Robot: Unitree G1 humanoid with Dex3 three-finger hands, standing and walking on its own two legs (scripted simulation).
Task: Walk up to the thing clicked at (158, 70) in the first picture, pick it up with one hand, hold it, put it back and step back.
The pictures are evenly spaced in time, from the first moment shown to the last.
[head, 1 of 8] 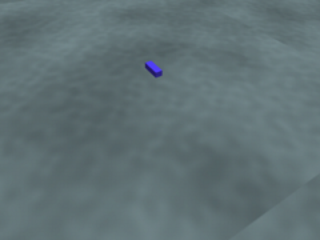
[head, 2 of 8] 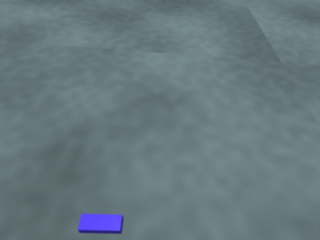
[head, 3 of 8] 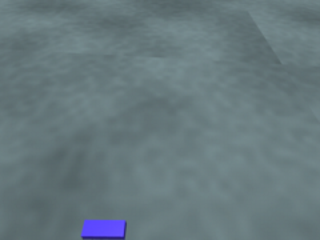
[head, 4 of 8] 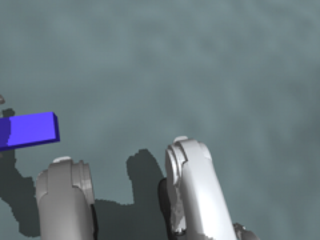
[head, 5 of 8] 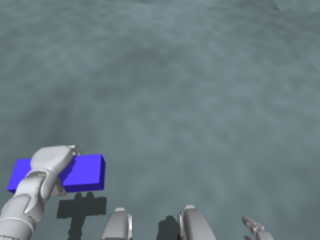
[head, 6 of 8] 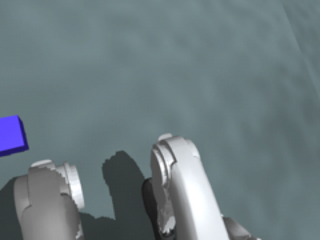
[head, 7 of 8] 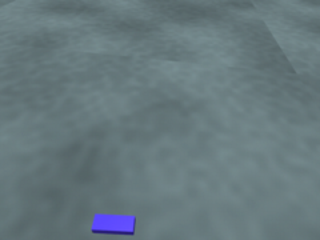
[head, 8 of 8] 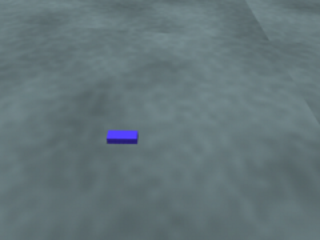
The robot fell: no
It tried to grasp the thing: yes
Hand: left
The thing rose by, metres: 0.67
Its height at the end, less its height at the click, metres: +0.00
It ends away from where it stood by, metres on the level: 0.01
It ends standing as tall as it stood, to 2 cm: yes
